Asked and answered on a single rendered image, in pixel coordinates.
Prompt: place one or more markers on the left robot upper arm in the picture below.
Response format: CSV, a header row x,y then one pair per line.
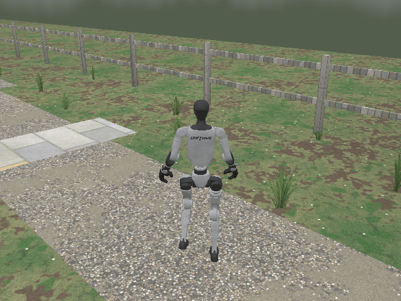
x,y
180,133

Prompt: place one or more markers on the right robot upper arm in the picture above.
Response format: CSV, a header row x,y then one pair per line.
x,y
220,133

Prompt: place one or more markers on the robot right shin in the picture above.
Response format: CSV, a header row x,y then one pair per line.
x,y
215,232

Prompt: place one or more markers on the robot right hand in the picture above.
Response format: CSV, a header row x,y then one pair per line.
x,y
235,173

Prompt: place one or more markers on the right robot forearm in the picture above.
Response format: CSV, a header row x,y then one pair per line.
x,y
231,163

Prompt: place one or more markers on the right robot foot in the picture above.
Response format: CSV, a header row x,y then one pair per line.
x,y
214,256

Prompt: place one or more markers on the left robot forearm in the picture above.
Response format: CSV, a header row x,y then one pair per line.
x,y
167,165

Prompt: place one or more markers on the robot left hand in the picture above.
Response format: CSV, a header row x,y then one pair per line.
x,y
161,176

